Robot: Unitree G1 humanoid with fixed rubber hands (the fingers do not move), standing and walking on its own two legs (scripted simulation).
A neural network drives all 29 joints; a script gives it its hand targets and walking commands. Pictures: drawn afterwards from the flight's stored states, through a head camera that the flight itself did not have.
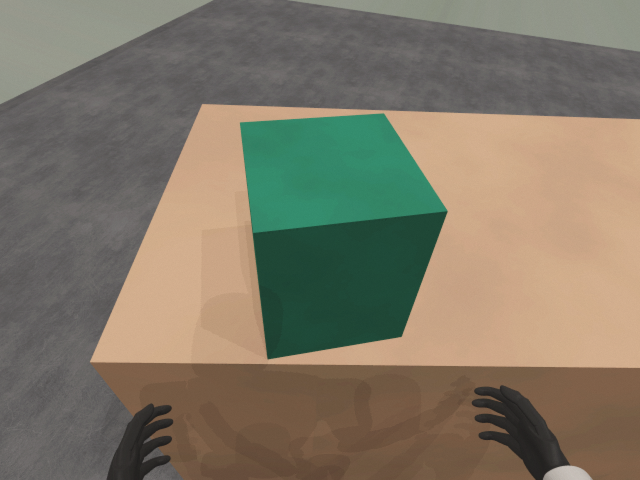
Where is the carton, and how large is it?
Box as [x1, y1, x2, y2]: [240, 113, 447, 358]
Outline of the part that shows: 383,113 240,122 267,358 401,336 447,211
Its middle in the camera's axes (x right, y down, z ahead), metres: +0.01 +0.00 +0.54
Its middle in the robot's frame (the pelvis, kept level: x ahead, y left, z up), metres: +0.42 +0.02 +0.09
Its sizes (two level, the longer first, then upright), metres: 0.210 0.200 0.250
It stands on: a pedestal, 0.75 m high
